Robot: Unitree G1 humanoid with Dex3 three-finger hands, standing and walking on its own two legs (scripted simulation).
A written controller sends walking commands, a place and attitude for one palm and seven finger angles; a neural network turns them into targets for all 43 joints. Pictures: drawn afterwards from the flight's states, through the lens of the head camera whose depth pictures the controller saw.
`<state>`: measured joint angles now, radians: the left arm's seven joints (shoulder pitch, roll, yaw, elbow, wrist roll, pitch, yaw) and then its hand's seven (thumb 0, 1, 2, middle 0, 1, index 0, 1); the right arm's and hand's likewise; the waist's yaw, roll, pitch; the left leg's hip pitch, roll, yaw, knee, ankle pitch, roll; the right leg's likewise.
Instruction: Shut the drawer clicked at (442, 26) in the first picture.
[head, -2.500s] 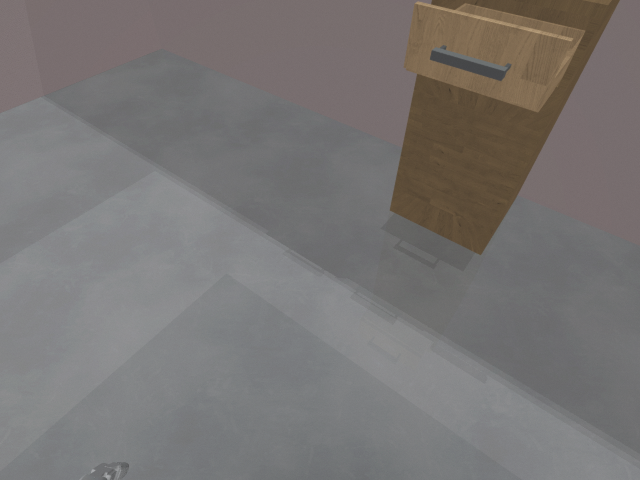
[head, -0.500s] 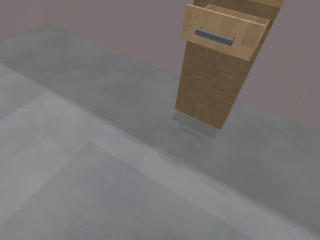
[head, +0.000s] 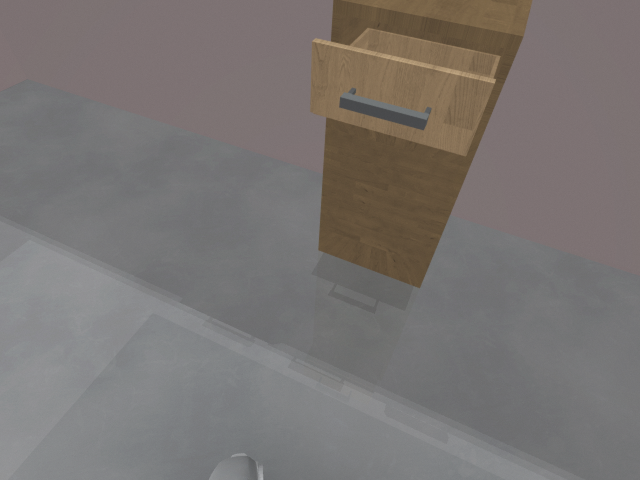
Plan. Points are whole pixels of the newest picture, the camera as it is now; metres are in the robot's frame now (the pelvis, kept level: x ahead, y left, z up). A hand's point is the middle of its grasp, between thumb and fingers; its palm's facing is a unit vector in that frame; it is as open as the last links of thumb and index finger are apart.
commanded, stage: turn to face it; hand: left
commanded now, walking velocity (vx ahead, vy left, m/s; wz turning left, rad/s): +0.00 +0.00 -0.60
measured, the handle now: (386, 106) +0.83 -0.12 +0.05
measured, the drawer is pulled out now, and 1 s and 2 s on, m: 0.17 0.17 0.17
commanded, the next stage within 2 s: take the last steps up to it in 0.64 s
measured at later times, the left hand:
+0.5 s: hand (173, 453) +0.19 +0.22 -0.16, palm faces -0.19 -0.95 -0.23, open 7.4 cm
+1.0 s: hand (209, 445) +0.21 +0.17 -0.17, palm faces -0.34 -0.93 -0.14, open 7.4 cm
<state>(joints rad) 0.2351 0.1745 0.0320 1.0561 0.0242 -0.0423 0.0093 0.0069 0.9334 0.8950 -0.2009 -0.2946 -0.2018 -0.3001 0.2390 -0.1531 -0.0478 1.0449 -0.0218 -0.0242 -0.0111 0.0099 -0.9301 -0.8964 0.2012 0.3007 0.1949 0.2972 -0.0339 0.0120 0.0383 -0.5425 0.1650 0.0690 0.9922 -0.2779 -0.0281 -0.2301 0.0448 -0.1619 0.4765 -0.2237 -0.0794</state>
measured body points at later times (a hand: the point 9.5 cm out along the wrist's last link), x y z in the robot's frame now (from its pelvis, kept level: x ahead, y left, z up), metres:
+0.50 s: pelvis +0.08 +0.03 +0.00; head +0.11 +0.03 +0.45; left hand +0.20 +0.27 -0.14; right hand +0.08 -0.22 -0.14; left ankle +0.13 +0.13 -0.73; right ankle +0.06 -0.10 -0.70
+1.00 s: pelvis +0.10 +0.02 +0.00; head +0.10 +0.04 +0.45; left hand +0.23 +0.22 -0.16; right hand +0.01 -0.20 -0.14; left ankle +0.12 +0.13 -0.73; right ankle +0.06 -0.08 -0.70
